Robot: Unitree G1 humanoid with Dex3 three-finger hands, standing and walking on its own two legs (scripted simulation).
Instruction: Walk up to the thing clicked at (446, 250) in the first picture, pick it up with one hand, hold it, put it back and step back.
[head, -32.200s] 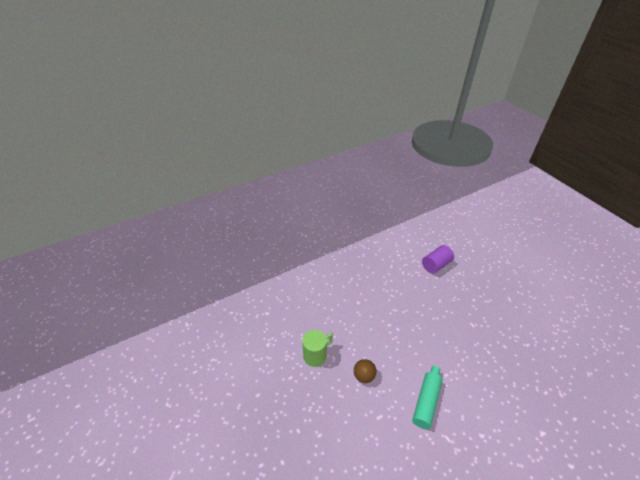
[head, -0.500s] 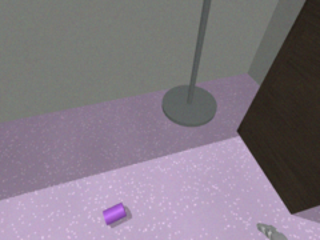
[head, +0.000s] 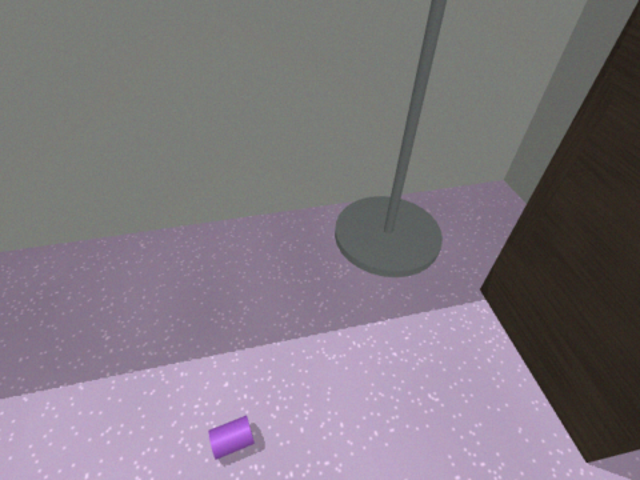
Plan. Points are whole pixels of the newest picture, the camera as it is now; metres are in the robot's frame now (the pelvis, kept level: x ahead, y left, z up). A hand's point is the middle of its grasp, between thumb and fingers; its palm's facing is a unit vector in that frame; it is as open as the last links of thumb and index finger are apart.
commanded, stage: walk up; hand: left
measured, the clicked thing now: (231, 436) +0.42 +0.25 -0.73
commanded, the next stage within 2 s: stand in 1.06 s
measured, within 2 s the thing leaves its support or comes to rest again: neither
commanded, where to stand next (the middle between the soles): +0.03 +0.01 m, yaw +0 degrees
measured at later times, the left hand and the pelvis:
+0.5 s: hand out of the picture +0.08 +0.26 -0.14, palm faces +0.01 -0.93 -0.36, open 7.4 cm; pelvis +0.00 +0.00 +0.01, yaw +0 degrees
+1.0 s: hand out of the picture +0.10 +0.26 -0.14, palm faces +0.00 -0.94 -0.34, open 7.4 cm; pelvis +0.01 +0.00 +0.01, yaw +0 degrees
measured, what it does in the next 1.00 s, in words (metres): stands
